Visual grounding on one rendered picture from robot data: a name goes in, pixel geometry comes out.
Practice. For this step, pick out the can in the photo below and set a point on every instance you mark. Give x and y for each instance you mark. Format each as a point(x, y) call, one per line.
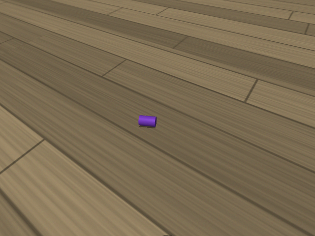
point(147, 121)

